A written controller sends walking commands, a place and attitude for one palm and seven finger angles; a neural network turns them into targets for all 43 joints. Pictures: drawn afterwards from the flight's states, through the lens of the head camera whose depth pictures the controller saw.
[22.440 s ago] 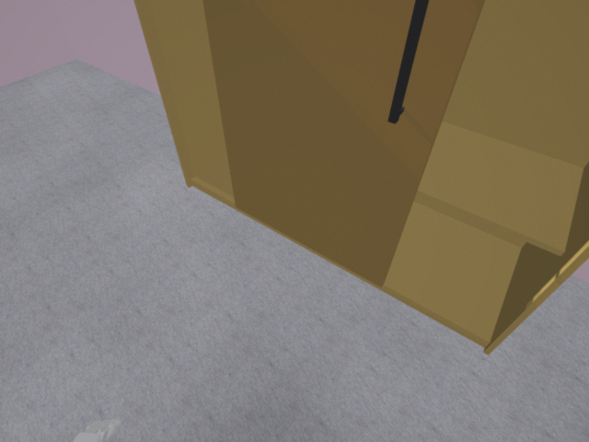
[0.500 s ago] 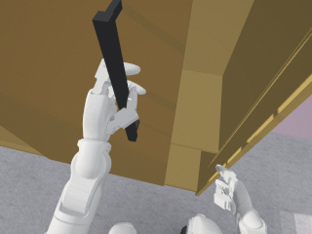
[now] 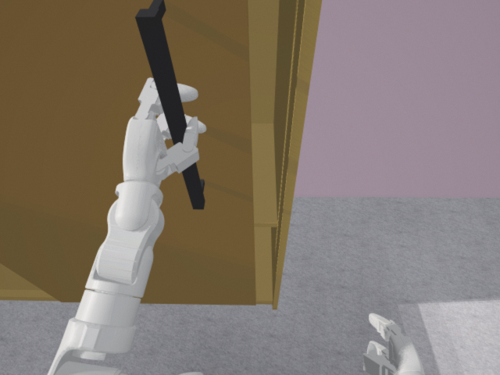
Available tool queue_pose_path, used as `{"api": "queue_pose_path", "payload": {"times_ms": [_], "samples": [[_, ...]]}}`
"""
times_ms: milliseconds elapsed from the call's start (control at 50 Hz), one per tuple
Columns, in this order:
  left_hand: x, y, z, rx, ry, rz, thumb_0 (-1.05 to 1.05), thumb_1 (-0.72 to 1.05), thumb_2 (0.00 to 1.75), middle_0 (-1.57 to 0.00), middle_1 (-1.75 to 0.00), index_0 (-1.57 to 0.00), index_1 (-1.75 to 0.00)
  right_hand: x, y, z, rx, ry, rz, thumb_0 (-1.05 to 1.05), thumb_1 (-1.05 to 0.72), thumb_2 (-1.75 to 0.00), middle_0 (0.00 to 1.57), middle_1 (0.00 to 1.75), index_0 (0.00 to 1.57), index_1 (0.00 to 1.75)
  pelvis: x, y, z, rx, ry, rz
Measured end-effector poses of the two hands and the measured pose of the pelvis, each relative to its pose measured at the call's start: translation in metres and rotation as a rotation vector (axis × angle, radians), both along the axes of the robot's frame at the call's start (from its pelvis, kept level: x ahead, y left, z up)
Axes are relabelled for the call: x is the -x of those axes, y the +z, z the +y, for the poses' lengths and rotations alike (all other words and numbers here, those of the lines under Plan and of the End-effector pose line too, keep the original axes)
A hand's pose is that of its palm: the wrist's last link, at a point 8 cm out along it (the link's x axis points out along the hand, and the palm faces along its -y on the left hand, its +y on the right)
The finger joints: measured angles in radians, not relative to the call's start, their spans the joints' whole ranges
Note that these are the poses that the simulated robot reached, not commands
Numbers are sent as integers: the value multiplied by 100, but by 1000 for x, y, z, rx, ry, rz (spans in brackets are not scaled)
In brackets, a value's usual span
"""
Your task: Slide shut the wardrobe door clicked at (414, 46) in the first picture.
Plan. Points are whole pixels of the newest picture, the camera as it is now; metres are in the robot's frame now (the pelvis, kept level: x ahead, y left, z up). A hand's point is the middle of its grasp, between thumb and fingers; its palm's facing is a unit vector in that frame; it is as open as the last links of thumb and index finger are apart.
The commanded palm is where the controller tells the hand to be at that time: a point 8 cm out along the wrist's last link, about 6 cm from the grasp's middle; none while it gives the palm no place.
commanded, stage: step sideways, sliding the door along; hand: left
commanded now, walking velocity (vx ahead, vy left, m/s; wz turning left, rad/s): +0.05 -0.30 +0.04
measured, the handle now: (183, 128) +0.41 +0.14 +0.19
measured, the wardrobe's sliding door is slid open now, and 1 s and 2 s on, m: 0.06 0.00 0.00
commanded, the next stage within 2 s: stop walking and hold the door there in 0.74 s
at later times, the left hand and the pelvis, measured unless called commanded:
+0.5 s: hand (246, 145) +0.36 +0.04 +0.20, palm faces +0.24 -0.97 -0.09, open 6.2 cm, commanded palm +0.34 +0.02 +0.20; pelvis -0.04 -0.13 +0.00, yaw +1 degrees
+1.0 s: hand (244, 141) +0.38 +0.05 +0.19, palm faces +0.52 -0.82 -0.22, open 6.6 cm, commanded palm +0.33 +0.08 +0.19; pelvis +0.03 -0.26 +0.00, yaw +5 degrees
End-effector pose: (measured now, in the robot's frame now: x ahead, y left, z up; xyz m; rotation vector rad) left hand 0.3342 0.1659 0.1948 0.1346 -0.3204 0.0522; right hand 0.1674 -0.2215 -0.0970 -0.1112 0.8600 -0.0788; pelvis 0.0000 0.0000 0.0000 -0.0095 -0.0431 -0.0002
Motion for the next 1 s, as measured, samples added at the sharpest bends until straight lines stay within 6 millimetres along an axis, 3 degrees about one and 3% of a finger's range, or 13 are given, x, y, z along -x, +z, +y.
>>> {"api": "queue_pose_path", "payload": {"times_ms": [60,180,340,440,540,620,780,880,940,1000], "samples": [[1,1,-14,10,27,18,1,77,80,-46,-140,-20,-138,18,-7,-14,-13,-20,37,1,-90,-90,20,30,20,29,10,1,-18,20,11,-15],[2,3,-37,53,30,61,3,79,81,-46,-140,-19,-138,48,9,-43,47,-39,69,1,-90,-90,20,30,20,29,26,13,-40,-34,4,9],[2,4,-58,60,36,79,4,79,81,-43,-140,-19,-138,68,16,-79,73,-52,52,1,-90,-90,20,30,20,29,45,12,-72,-17,2,-25],[3,6,-71,50,106,107,4,79,82,-42,-140,-18,-138,69,5,-99,32,7,60,1,-90,-90,20,30,20,29,47,9,-105,19,-3,-38],[5,6,-80,67,226,114,3,81,85,-37,-140,-15,-135,57,-9,-126,10,40,62,1,-90,-90,20,30,20,29,40,-2,-143,41,44,-56],[5,7,-83,102,265,117,3,80,86,-35,-140,-17,-134,45,-2,-148,74,68,95,1,-90,-90,20,30,20,29,29,5,-156,14,73,-27],[3,4,-85,109,305,72,3,79,87,-38,-140,-19,-132,0,14,-172,55,137,57,1,-90,-90,20,30,20,29,13,10,-195,8,95,-41],[2,3,-88,77,386,43,1,76,87,-41,-140,-16,-132,-37,8,-186,0,200,16,1,-90,-90,20,30,20,29,-6,5,-229,27,78,-52],[3,3,-85,-47,444,22,-3,70,86,-43,-140,-18,-133,-61,-3,-207,-30,187,-36,1,-90,-90,20,30,20,30,-20,-9,-253,15,70,-52],[4,6,-85,-86,498,52,-6,67,85,-44,-140,-21,-132,-73,-2,-233,-6,137,-65,1,-90,-90,20,30,20,30,-26,-4,-262,9,83,-49]]}}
